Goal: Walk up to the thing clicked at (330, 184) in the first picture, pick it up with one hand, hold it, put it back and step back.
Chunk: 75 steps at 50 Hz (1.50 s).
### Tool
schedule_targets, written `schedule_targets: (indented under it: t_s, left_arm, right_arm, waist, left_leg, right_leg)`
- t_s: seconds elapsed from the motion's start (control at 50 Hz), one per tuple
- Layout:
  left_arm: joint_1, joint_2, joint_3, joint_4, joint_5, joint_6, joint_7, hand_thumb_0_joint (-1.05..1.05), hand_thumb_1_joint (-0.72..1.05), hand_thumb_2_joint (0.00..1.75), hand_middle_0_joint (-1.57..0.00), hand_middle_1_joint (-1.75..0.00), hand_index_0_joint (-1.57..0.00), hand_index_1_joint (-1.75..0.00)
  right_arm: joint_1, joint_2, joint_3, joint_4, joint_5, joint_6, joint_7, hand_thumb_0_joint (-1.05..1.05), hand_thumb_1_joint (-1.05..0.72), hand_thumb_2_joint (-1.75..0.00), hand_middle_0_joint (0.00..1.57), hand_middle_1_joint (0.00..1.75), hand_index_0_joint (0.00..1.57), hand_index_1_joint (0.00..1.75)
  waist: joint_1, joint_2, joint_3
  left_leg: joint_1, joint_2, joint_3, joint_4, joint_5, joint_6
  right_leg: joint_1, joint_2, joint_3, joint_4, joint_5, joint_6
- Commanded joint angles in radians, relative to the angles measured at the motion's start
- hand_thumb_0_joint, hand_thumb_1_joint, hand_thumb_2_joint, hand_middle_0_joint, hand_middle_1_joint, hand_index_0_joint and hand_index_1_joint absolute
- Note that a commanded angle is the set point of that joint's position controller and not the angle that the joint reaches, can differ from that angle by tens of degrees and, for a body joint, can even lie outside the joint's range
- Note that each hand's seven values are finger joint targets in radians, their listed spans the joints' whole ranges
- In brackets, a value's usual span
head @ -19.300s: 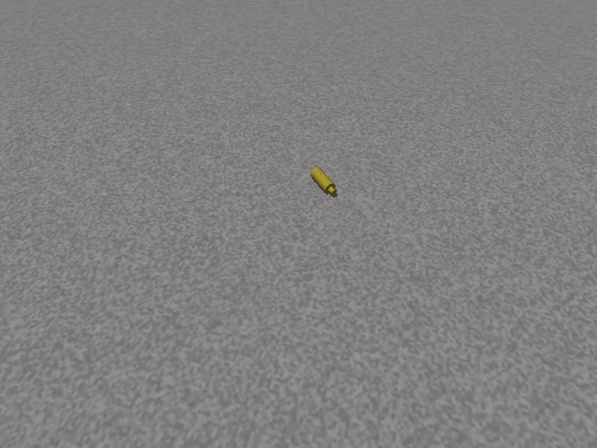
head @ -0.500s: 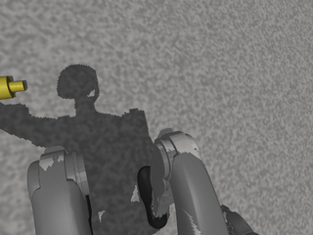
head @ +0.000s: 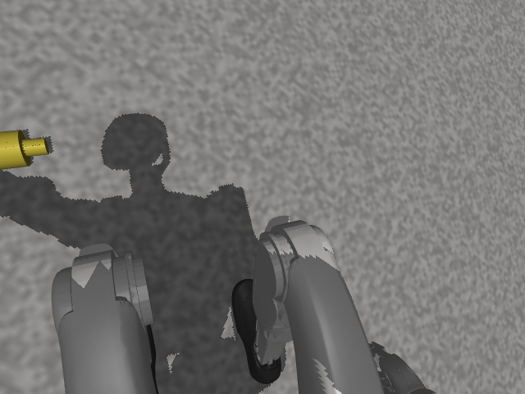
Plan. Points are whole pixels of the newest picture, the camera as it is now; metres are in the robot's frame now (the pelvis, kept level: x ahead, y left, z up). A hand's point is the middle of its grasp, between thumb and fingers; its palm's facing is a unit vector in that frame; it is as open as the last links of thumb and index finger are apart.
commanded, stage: approach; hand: left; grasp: from above
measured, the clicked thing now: out of the picture +0.47 +0.36 -0.29
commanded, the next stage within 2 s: rest palm in 0.74 s
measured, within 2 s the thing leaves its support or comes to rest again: neither
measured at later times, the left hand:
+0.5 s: hand out of the picture +0.49 +0.34 -0.15, palm faces -0.41 -0.07 -0.91, open 13.9 cm
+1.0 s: hand out of the picture +0.46 +0.37 -0.19, palm faces -0.44 -0.12 -0.89, open 14.1 cm
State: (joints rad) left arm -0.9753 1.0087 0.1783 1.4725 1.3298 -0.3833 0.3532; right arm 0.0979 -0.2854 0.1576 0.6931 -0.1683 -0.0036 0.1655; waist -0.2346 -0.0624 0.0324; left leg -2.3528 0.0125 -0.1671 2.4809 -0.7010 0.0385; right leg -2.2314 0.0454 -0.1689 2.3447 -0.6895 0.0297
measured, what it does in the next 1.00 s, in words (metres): stands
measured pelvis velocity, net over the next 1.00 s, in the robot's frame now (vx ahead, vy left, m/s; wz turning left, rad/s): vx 0.00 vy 0.00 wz -0.01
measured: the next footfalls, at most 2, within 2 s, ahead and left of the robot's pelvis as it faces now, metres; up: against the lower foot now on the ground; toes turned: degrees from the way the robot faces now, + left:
none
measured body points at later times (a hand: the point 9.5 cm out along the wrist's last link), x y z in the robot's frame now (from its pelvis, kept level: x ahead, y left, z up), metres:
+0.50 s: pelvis +0.00 +0.00 +0.01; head +0.25 +0.10 +0.37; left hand +0.50 +0.34 -0.10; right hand +0.05 -0.27 -0.07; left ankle +0.07 +0.12 -0.28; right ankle +0.10 -0.11 -0.28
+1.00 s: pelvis +0.00 +0.00 +0.00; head +0.25 +0.14 +0.34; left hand +0.48 +0.37 -0.14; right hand +0.07 -0.27 -0.07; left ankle +0.07 +0.12 -0.28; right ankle +0.10 -0.11 -0.28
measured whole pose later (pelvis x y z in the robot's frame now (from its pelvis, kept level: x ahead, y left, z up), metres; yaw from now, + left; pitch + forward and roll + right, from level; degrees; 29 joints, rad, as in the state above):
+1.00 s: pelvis +0.00 +0.00 +0.00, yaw -1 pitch +31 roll -14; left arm -1.13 1.06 0.07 1.59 1.37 -0.38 0.40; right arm 0.10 -0.30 0.23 0.66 -0.19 0.00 0.13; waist -0.31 -0.11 0.06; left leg -2.36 0.00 -0.18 2.49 -0.69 0.04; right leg -2.23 0.04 -0.18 2.34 -0.68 0.03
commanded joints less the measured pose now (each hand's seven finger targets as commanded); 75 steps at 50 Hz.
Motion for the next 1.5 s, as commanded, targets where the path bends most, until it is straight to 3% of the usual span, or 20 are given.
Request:
schedule_targets:
  t_s: [0.0,0.04,0.16,0.22,0.26,0.38,0.46,0.52,0.58,0.62,0.72,0.82,0.88,0.92,0.98,1.06,1.14,1.22,1.38,1.48]
  left_arm:
    - [-0.279,0.313,0.042,-0.141,-0.014,0.003,0.046,0.0,-0.61,1.08,-0.11,-0.95,-0.06,-1.0]
    - [-0.293,0.318,0.038,-0.146,-0.012,0.015,0.046,0.0,-0.56,1.01,-0.07,-1.06,-0.07,-1.06]
    - [-0.413,0.211,-0.061,-0.171,-0.013,0.032,0.025,0.0,-0.55,0.99,-0.07,-1.08,-0.08,-1.07]
    - [-0.437,0.124,-0.122,-0.106,-0.03,0.052,0.018,0.0,-0.55,0.99,-0.07,-1.09,-0.08,-1.08]
    - [-0.439,0.146,-0.122,-0.087,-0.028,0.067,0.018,0.0,-0.55,0.99,-0.07,-1.09,-0.09,-1.08]
    - [-0.427,0.285,-0.031,-0.15,-0.015,0.124,0.032,0.0,-0.53,0.98,-0.11,-1.04,-0.11,-1.03]
    - [-0.334,0.294,0.001,-0.142,-0.049,0.166,0.019,0.0,-0.56,1.0,-0.1,-1.01,-0.1,-1.01]
    - [-0.241,0.274,-0.017,-0.09,-0.079,0.182,-0.016,0.0,-0.56,1.0,-0.09,-1.01,-0.09,-1.01]
    - [-0.232,0.262,-0.034,-0.078,-0.112,0.163,-0.054,0.0,-0.56,1.0,-0.09,-1.01,-0.09,-1.02]
    - [-0.282,0.248,-0.053,-0.082,-0.122,0.129,-0.072,0.0,-0.54,0.98,-0.09,-1.04,-0.09,-1.03]
    - [-0.423,0.214,-0.096,-0.095,-0.108,0.011,-0.067,0.0,-0.55,0.99,-0.08,-1.05,-0.09,-1.05]
    - [-0.472,0.303,-0.068,-0.124,-0.029,-0.047,0.011,0.0,-0.56,0.98,-0.08,-1.06,-0.09,-1.05]
    - [-0.483,0.287,-0.068,-0.081,0.015,-0.031,0.066,0.0,-0.59,1.03,-0.07,-1.01,-0.06,-1.02]
    - [-0.441,0.248,-0.086,0.018,0.029,-0.008,0.093,0.0,-0.59,1.04,-0.08,-0.98,-0.06,-1.0]
    - [-0.448,0.289,-0.084,0.041,0.059,0.023,0.128,0.0,-0.56,1.02,-0.09,-0.96,-0.08,-0.98]
    - [-0.441,0.318,-0.064,0.044,0.051,0.071,0.154,0.0,-0.55,1.01,-0.1,-0.96,-0.09,-0.98]
    - [-0.421,0.312,-0.061,0.074,0.022,0.109,0.156,0.0,-0.54,0.99,-0.09,-0.98,-0.08,-0.99]
    - [-0.4,0.349,-0.055,0.062,-0.008,0.12,0.14,0.0,-0.55,0.99,-0.1,-0.96,-0.09,-0.97]
    - [-0.358,0.372,-0.052,0.047,-0.034,0.09,0.101,0.0,-0.56,1.01,-0.09,-0.97,-0.08,-0.98]
    - [-0.351,0.385,-0.054,0.037,-0.038,0.054,0.109,0.0,-0.58,1.02,-0.08,-0.97,-0.06,-0.99]
  right_arm:
    - [0.206,-0.28,-0.086,-0.001,-0.001,-0.003,-0.018,0.0,-0.91,-0.9,0.2,0.3,0.2,0.3]
    - [0.207,-0.282,-0.089,0.0,0.006,-0.003,-0.019,0.0,-0.91,-0.9,0.2,0.3,0.2,0.3]
    - [0.24,-0.281,-0.095,0.007,0.007,-0.006,-0.023,0.0,-0.91,-0.9,0.2,0.3,0.2,0.3]
    - [0.268,-0.28,-0.087,0.018,0.007,-0.012,-0.027,0.0,-0.91,-0.9,0.2,0.3,0.2,0.3]
    - [0.277,-0.284,-0.084,0.008,0.008,-0.013,-0.031,0.0,-0.91,-0.9,0.2,0.3,0.2,0.3]
    - [0.264,-0.293,-0.068,-0.051,0.02,0.003,-0.034,0.0,-0.91,-0.9,0.2,0.3,0.2,0.3]
    - [0.253,-0.286,-0.064,-0.075,0.038,0.012,-0.034,0.0,-0.91,-0.9,0.2,0.3,0.2,0.3]
    - [0.24,-0.275,-0.061,-0.072,0.049,0.019,-0.036,0.0,-0.91,-0.9,0.2,0.3,0.2,0.3]
    - [0.232,-0.275,-0.053,-0.068,0.051,0.022,-0.041,0.0,-0.91,-0.9,0.2,0.3,0.2,0.3]
    - [0.231,-0.279,-0.046,-0.059,0.044,0.022,-0.046,0.0,-0.9,-0.89,0.2,0.3,0.2,0.3]
    - [0.241,-0.299,-0.03,-0.028,0.012,0.005,-0.059,0.0,-0.9,-0.9,0.2,0.3,0.2,0.3]
    - [0.22,-0.307,-0.017,-0.014,-0.016,0.012,-0.059,0.0,-0.91,-0.9,0.2,0.3,0.2,0.3]
    - [0.226,-0.311,-0.017,-0.012,-0.021,0.015,-0.054,0.0,-0.91,-0.9,0.2,0.3,0.2,0.3]
    - [0.228,-0.313,-0.018,-0.012,-0.026,0.005,-0.048,0.0,-0.9,-0.9,0.2,0.3,0.2,0.3]
    - [0.225,-0.324,-0.008,-0.02,-0.025,-0.001,-0.046,0.0,-0.9,-0.9,0.2,0.3,0.2,0.3]
    - [0.223,-0.329,-0.005,-0.047,-0.027,-0.02,-0.037,0.0,-0.9,-0.9,0.2,0.3,0.2,0.3]
    - [0.228,-0.332,0.006,-0.063,-0.024,-0.046,-0.031,0.0,-0.9,-0.9,0.2,0.3,0.2,0.3]
    - [0.206,-0.336,0.018,-0.076,-0.016,-0.061,-0.035,0.0,-0.9,-0.9,0.2,0.3,0.2,0.3]
    - [0.198,-0.351,0.04,-0.101,-0.016,-0.077,-0.043,0.0,-0.9,-0.9,0.2,0.3,0.2,0.3]
    - [0.212,-0.356,0.054,-0.079,-0.027,-0.074,-0.046,0.0,-0.9,-0.9,0.2,0.3,0.2,0.3]
  waist:
    - [-0.003,0.433,-0.68]
    - [0.004,0.455,-0.677]
    - [-0.062,0.461,-0.689]
    - [-0.111,0.422,-0.616]
    - [-0.1,0.43,-0.625]
    - [-0.028,0.56,-0.784]
    - [-0.019,0.487,-0.781]
    - [-0.016,0.353,-0.708]
    - [-0.033,0.282,-0.648]
    - [-0.069,0.253,-0.604]
    - [-0.133,0.295,-0.549]
    - [-0.082,0.514,-0.674]
    - [-0.103,0.543,-0.67]
    - [-0.129,0.521,-0.595]
    - [-0.127,0.542,-0.595]
    - [-0.123,0.55,-0.634]
    - [-0.145,0.503,-0.605]
    - [-0.125,0.498,-0.593]
    - [-0.137,0.43,-0.552]
    - [-0.141,0.444,-0.562]
  left_leg:
    - [0.58,0.005,0.041,-0.269,0.229,-0.01]
    - [0.585,0.004,0.037,-0.289,0.219,-0.015]
    - [0.604,0.012,0.024,-0.288,0.203,-0.016]
    - [0.564,0.012,0.028,-0.28,0.189,-0.012]
    - [0.569,0.011,0.023,-0.298,0.18,-0.017]
    - [0.679,0.005,0.036,-0.316,0.328,-0.028]
    - [0.624,-0.001,0.064,-0.299,0.362,-0.008]
    - [0.478,-0.007,0.09,-0.289,0.281,0.015]
    - [0.378,-0.006,0.092,-0.287,0.183,0.024]
    - [0.339,-0.004,0.08,-0.279,0.124,0.023]
    - [0.439,0.004,0.039,-0.259,0.069,0.001]
    - [0.643,0.011,0.025,-0.283,0.168,-0.026]
    - [0.677,0.015,0.007,-0.286,0.242,-0.032]
    - [0.668,0.02,-0.006,-0.28,0.264,-0.033]
    - [0.66,0.021,-0.009,-0.282,0.315,-0.034]
    - [0.664,0.022,-0.001,-0.269,0.334,-0.028]
    - [0.605,0.021,0.013,-0.246,0.31,-0.017]
    - [0.552,0.022,0.021,-0.244,0.242,-0.016]
    - [0.495,0.025,0.017,-0.225,0.179,-0.01]
    - [0.512,0.03,0.01,-0.216,0.217,-0.014]
  right_leg:
    - [0.265,0.033,-0.033,-0.204,0.231,-0.061]
    - [0.246,0.03,-0.031,-0.199,0.224,-0.066]
    - [0.209,0.031,-0.037,-0.209,0.224,-0.066]
    - [0.203,0.029,-0.04,-0.228,0.228,-0.06]
    - [0.213,0.026,-0.042,-0.228,0.225,-0.063]
    - [0.285,0.019,-0.032,-0.198,0.325,-0.069]
    - [0.355,0.024,-0.011,-0.225,0.364,-0.061]
    - [0.41,0.035,0.011,-0.265,0.316,-0.052]
    - [0.424,0.038,0.018,-0.284,0.232,-0.051]
    - [0.406,0.036,0.013,-0.289,0.167,-0.053]
    - [0.286,0.034,-0.02,-0.279,0.099,-0.062]
    - [0.261,0.03,-0.04,-0.221,0.183,-0.066]
    - [0.214,0.031,-0.064,-0.194,0.231,-0.068]
    - [0.17,0.028,-0.077,-0.18,0.243,-0.064]
    - [0.184,0.028,-0.079,-0.171,0.289,-0.064]
    - [0.225,0.032,-0.076,-0.17,0.317,-0.063]
    - [0.257,0.036,-0.065,-0.181,0.317,-0.057]
    - [0.281,0.041,-0.059,-0.19,0.276,-0.062]
    - [0.311,0.047,-0.06,-0.206,0.223,-0.062]
    - [0.342,0.051,-0.072,-0.203,0.253,-0.058]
